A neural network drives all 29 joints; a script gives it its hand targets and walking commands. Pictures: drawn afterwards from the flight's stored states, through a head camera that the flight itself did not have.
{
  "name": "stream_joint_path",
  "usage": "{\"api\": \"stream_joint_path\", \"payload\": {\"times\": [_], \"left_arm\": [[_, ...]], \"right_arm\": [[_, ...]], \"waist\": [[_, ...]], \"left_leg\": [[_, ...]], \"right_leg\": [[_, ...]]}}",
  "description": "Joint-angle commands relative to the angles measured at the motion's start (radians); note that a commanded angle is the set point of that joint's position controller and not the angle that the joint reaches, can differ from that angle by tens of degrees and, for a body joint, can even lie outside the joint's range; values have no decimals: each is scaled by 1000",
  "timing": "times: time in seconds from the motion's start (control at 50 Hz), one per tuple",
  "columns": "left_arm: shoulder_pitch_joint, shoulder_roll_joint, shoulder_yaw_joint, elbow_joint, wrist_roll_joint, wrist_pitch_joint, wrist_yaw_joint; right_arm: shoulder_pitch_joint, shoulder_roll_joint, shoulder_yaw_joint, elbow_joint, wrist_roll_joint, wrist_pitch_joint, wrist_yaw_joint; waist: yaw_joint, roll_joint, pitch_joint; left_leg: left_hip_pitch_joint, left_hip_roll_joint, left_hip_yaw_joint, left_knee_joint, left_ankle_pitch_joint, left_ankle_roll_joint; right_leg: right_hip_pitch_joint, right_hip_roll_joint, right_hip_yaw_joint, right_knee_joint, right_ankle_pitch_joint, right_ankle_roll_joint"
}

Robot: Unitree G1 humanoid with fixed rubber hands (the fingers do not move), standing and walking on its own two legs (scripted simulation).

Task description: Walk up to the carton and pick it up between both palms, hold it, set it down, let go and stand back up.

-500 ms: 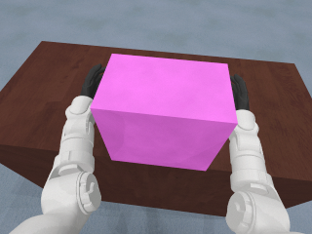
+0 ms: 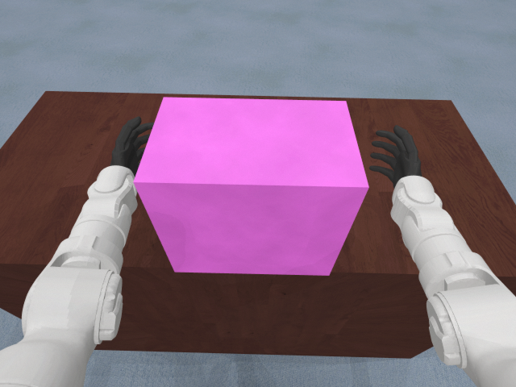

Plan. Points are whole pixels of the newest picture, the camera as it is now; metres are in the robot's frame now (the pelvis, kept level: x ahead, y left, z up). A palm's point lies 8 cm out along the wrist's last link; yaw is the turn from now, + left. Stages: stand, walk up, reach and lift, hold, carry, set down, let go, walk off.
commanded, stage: set down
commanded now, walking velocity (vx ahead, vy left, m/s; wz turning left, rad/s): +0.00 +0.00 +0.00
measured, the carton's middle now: (253, 193) +0.41 +0.03 +0.05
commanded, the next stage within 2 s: none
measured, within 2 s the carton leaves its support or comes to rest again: neither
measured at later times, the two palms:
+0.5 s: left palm (107, 137) +0.44 +0.24 +0.16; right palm (419, 153) +0.41 -0.23 +0.14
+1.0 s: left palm (72, 91) +0.43 +0.26 +0.24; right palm (442, 110) +0.42 -0.22 +0.22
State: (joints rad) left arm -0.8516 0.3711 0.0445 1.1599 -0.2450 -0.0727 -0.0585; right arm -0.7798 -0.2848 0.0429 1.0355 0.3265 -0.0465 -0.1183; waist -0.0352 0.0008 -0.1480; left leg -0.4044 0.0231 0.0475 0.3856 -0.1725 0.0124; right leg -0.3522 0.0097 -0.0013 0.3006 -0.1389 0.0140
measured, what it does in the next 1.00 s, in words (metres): stands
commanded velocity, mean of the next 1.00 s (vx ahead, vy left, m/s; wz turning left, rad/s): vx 0.00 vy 0.00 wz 0.00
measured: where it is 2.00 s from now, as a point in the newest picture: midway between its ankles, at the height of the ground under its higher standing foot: outside the picture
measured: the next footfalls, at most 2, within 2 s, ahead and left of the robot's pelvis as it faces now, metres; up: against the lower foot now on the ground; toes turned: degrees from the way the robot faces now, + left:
none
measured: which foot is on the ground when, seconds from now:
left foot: down 0.00-1.00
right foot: down 0.00-1.00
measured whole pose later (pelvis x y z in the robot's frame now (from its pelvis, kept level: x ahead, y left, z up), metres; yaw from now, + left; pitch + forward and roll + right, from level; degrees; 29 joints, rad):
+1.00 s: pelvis -0.02 -0.01 +0.00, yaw +2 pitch +11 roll -1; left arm -1.06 0.59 -0.03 0.87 -0.39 0.42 -0.06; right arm -0.99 -0.40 -0.03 0.83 0.36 0.43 -0.09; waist -0.07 -0.02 -0.18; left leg -0.41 0.02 0.01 0.34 -0.12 0.01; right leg -0.33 0.01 -0.04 0.23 -0.08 0.00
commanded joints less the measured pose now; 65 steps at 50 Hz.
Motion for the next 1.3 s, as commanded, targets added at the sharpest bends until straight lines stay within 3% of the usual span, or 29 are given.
{"api": "stream_joint_path", "payload": {"times": [0.0, 0.12, 0.2, 0.26, 0.3, 0.42, 0.5, 0.7, 0.88, 1.0, 1.12, 1.2, 1.28], "left_arm": [[-441, 171, -120, 32, -127, -133, -1], [-581, 268, -170, 79, -201, -197, 6], [-636, 297, -172, -17, -222, -184, 9], [-634, 302, -156, -117, -216, -125, 10], [-620, 304, -141, -148, -203, -70, 8], [-596, 316, -127, -151, -187, 75, 3], [-613, 328, -121, -170, -179, 142, 2], [-647, 350, -64, -352, -142, 299, 4], [-671, 393, -20, -456, -145, 446, -2], [-648, 391, -19, -413, -141, 490, -18], [-508, 352, 15, -418, -84, 477, -46], [-385, 320, 56, -513, -41, 451, -57], [-345, 330, 86, -685, -56, 443, -42]], "right_arm": [[-447, -128, 48, -47, 56, -65, 46], [-559, -233, -3, -4, 52, -112, 82], [-599, -269, -20, -65, 51, -103, 90], [-599, -281, -13, -120, 66, -63, 89], [-589, -280, -8, -128, 71, -23, 85], [-591, -269, -10, -146, 68, 91, 64], [-603, -268, -30, -165, 60, 156, 50], [-618, -287, -113, -271, 25, 302, 36], [-667, -315, -131, -372, 29, 424, 30], [-646, -310, -97, -341, 52, 468, 26], [-490, -269, -98, -372, 47, 458, 18], [-357, -243, -138, -487, 21, 426, 12], [-336, -244, -216, -661, -30, 409, 18]], "waist": [[-13, 10, -399], [-15, 70, -638], [-6, 89, -821], [0, 89, -891], [-1, 82, -855], [-7, 32, -647], [-18, 36, -578], [-44, 94, -584], [-39, 91, -586], [-37, 65, -506], [-38, 35, -403], [-36, 30, -360], [-33, 53, -375]], "left_leg": [[220, -13, -29, 19, 228, -53], [178, -17, -15, 52, 225, -66], [262, -17, -13, 87, 350, -82], [336, -16, -14, 103, 444, -89], [352, -14, -17, 100, 449, -87], [282, -19, -25, 49, 300, -55], [267, -23, -30, 23, 257, -45], [346, -26, -46, 14, 370, -50], [351, -30, -53, 9, 426, -41], [340, -26, -59, -14, 394, -33], [341, -27, -65, -49, 351, -13], [339, -28, -62, -66, 318, -1], [316, -24, -49, -67, 258, -3]], "right_leg": [[-4, 17, -17, 19, 144, 22], [-86, 22, -28, 78, 150, 22], [-111, 40, -37, 75, 228, 18], [-97, 52, -38, 51, 285, 13], [-83, 51, -36, 32, 285, 7], [-16, 25, -38, -11, 182, 5], [33, 16, -39, -22, 174, -3], [110, 24, -28, -40, 301, -43], [173, 26, -15, -39, 357, -50], [209, 18, -12, -58, 318, -49], [282, 5, -13, -91, 257, -59], [324, 4, -15, -95, 226, -72], [311, 18, -19, -70, 199, -84]]}}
